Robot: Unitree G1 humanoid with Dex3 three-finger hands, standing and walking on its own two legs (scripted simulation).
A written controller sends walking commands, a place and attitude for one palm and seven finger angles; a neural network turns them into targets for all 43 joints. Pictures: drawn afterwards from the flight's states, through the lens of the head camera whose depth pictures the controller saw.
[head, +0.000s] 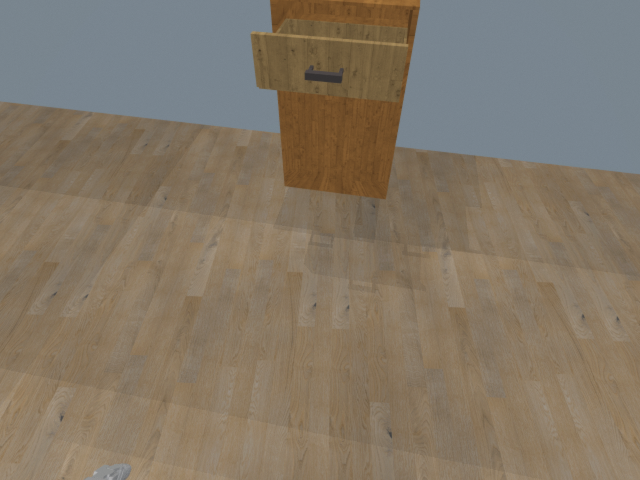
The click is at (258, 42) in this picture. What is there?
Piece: drawer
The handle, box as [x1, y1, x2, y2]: [305, 65, 343, 82]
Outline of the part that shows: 305,71 305,79 340,82 343,68 340,68 339,72 337,73 315,71 312,69 313,66 310,65 309,68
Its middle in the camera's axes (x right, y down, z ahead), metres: +0.01 -0.48 +1.13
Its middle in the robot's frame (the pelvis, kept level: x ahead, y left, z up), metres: +1.17 +0.05 -0.03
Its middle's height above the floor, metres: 0.74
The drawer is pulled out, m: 0.30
